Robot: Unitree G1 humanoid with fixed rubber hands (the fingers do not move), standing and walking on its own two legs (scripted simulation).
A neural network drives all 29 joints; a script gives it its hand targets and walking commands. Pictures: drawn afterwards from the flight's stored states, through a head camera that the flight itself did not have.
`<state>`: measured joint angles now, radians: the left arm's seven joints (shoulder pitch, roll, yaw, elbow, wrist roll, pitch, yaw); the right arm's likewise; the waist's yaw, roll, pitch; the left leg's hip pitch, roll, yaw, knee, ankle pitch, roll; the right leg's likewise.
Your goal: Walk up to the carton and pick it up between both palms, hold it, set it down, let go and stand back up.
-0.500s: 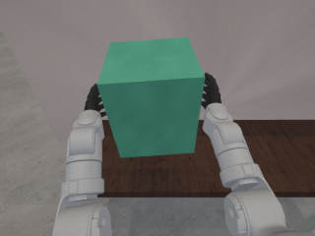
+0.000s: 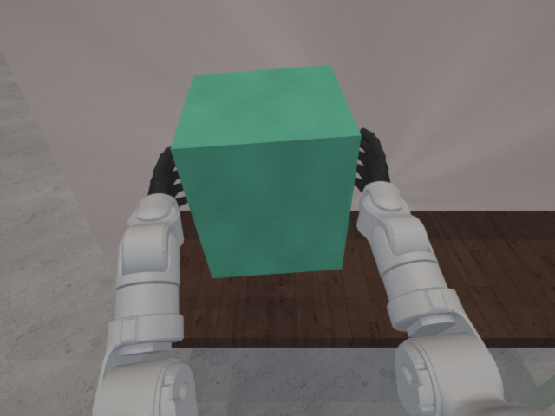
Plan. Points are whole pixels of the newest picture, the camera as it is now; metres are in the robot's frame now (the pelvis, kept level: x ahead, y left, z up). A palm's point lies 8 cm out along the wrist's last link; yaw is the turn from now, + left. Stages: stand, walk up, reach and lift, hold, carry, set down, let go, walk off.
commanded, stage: hold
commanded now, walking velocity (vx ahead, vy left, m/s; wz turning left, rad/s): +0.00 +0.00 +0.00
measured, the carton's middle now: (270, 174) +0.43 +0.01 +0.18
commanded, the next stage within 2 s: none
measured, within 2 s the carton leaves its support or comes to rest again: neither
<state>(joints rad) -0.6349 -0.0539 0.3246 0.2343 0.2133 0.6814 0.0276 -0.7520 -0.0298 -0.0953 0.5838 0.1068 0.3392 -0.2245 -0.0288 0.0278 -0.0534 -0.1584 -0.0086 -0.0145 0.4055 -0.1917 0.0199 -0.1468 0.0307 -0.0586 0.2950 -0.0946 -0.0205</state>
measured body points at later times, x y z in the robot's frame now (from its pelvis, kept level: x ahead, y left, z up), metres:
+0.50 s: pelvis +0.00 +0.00 +0.00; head -0.04 +0.00 +0.45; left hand +0.38 +0.16 +0.19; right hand +0.40 -0.14 +0.19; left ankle +0.02 +0.10 -0.75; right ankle +0.05 -0.10 -0.75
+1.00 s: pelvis +0.00 +0.00 +0.00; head -0.04 +0.00 +0.45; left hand +0.38 +0.16 +0.18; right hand +0.40 -0.14 +0.19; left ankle +0.02 +0.10 -0.75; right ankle +0.05 -0.10 -0.75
